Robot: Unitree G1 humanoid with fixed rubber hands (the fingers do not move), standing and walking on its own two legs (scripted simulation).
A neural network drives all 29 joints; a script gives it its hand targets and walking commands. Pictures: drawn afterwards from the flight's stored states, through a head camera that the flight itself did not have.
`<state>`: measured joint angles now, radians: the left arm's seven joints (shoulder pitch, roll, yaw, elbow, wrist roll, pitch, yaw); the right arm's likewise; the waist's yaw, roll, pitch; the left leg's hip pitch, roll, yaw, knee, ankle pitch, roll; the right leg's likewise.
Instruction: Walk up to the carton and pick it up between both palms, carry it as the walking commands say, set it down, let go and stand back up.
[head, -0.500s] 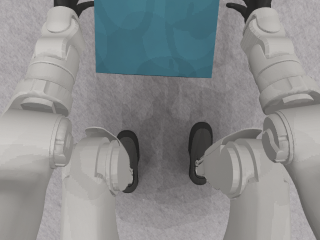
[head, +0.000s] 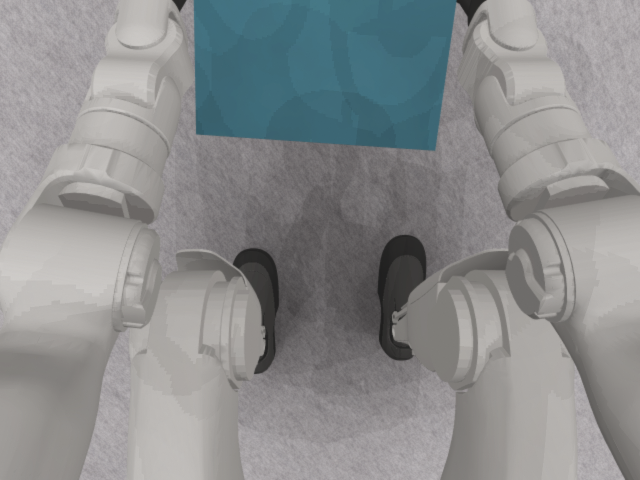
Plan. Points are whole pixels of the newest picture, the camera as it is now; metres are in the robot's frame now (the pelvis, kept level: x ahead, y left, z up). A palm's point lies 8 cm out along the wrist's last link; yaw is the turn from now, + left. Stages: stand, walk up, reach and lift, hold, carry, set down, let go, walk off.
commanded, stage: reach and lift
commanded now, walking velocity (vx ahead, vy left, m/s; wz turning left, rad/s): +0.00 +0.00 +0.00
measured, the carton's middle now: (321, 39) +0.52 +0.01 -0.25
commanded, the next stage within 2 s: none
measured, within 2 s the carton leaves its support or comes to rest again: leaves its support in 0.50 s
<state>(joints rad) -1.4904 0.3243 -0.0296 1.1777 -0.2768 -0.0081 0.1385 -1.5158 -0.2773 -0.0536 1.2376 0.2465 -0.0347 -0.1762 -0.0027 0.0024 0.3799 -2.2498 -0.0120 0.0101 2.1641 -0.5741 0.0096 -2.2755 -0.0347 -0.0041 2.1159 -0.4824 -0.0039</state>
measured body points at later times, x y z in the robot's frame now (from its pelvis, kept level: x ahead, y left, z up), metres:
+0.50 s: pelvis +0.01 -0.01 -0.02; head +0.37 +0.01 +0.24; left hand +0.56 +0.14 -0.19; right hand +0.56 -0.15 -0.19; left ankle +0.11 +0.11 -0.35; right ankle +0.13 -0.13 -0.34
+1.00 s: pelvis +0.01 -0.01 +0.01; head +0.35 +0.01 +0.30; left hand +0.56 +0.14 -0.12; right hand +0.56 -0.15 -0.12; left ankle +0.11 +0.11 -0.35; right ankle +0.13 -0.13 -0.35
